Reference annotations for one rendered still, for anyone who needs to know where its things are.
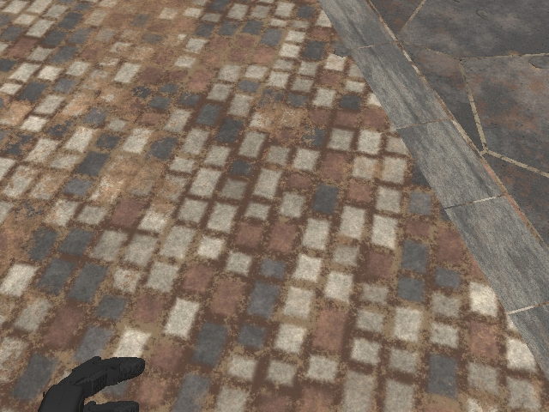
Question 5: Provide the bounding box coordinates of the left robot hand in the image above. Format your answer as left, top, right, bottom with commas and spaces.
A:
38, 356, 145, 412

